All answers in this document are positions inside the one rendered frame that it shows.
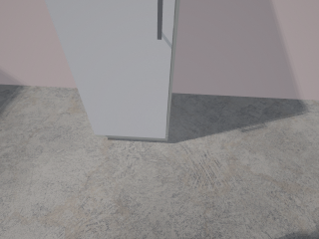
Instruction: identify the fridge door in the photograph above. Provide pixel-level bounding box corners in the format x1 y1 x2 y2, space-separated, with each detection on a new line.
45 0 175 138

